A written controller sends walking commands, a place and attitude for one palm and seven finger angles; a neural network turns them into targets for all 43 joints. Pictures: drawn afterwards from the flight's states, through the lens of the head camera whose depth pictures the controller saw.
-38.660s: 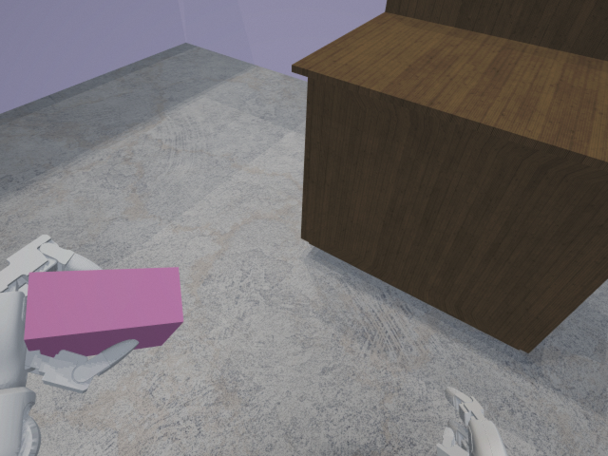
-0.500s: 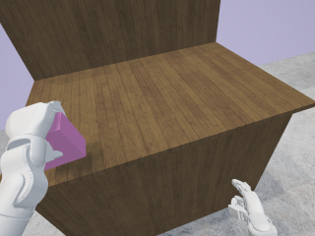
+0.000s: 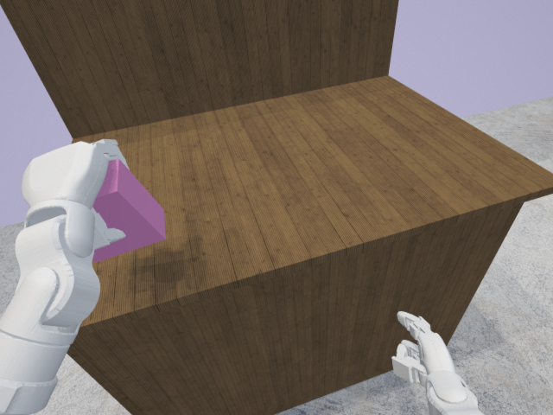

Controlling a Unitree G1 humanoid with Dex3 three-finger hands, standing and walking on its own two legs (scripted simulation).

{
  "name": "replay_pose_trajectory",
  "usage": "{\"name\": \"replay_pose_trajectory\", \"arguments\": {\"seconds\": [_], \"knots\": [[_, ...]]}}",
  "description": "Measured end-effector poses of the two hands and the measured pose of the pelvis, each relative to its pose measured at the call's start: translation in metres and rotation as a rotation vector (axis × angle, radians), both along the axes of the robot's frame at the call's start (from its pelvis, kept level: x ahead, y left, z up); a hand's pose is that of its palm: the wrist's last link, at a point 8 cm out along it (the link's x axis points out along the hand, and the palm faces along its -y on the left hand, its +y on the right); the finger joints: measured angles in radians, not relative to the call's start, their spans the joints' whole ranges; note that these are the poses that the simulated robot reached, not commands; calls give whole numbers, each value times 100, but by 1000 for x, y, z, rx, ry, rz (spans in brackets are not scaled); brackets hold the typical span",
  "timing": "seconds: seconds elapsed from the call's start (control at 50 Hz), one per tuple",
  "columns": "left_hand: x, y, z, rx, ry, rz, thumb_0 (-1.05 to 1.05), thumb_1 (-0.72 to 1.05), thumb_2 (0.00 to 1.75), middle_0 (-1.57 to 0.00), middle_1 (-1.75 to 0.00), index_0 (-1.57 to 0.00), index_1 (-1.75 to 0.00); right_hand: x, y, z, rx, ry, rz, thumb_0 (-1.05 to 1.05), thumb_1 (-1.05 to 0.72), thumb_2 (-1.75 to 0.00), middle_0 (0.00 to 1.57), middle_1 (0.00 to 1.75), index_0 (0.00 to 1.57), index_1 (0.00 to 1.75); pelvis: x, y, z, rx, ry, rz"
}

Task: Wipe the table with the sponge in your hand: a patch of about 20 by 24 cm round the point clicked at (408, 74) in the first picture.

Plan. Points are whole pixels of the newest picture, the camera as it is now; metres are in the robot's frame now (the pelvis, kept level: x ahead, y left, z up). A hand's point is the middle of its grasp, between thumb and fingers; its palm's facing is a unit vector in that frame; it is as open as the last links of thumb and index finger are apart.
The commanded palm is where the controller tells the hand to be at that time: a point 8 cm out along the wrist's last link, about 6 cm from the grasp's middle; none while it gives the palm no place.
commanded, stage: lift the sponge slowly off the table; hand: left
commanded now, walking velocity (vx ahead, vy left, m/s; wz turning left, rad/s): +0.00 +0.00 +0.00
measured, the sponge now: (115, 221) +0.28 +0.29 +0.17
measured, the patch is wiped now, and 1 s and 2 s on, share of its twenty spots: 0.95 0.95 0.95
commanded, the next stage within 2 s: bring the sponge back beside the body in 0.38 s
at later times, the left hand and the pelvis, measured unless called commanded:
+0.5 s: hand (102, 183) +0.29 +0.28 +0.24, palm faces +0.33 -0.13 -0.94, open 9.7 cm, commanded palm +0.22 +0.28 +0.31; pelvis +0.00 +0.00 +0.00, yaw +0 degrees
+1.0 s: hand (86, 214) +0.24 +0.28 +0.22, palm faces +0.33 -0.15 -0.93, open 9.7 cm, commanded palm +0.18 +0.28 +0.30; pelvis +0.00 +0.00 +0.00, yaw -1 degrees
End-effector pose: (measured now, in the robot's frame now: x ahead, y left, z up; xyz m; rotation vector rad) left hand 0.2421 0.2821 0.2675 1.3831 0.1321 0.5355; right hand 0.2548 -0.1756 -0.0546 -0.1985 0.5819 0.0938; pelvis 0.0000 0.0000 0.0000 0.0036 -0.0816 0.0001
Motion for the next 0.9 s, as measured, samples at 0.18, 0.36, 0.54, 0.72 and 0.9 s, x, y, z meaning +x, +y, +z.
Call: {"name": "replay_pose_trajectory", "arguments": {"seconds": [0.18, 0.36, 0.54, 0.72, 0.9], "knots": [[2, -3, 13, -9, -39, -26, 0, -48, 106, -76, -136, -78, -137, 0, 2, -2, 1, 13, -1, 2, -90, -90, 20, 30, 20, 30, 1, 5, 0, 0, 4, -3], [6, -3, 25, -13, -73, -24, 0, -48, 106, -77, -136, -78, -137, 4, 7, 1, 12, 12, 9, 2, -90, -90, 20, 30, 20, 30, 2, 5, 1, 0, 9, -5], [6, -8, 15, -46, -46, -32, 0, -48, 106, -77, -136, -78, -137, 7, 7, 2, 17, 13, 13, 2, -90, -90, 20, 30, 20, 30, 3, 4, 0, 1, 14, -8], [-9, -8, 20, -28, -76, -34, 0, -48, 106, -77, -136, -78, -137, 10, 2, 4, 16, 13, 10, 2, -90, -90, 20, 30, 20, 30, 6, 1, 0, 2, 10, -18], [-26, 2, 10, -57, -57, 16, 0, -48, 106, -77, -136, -78, -137, 11, -3, 7, 5, -6, 13, 2, -90, -90, 20, 30, 20, 30, 3, -3, -1, 0, 1, -10]]}}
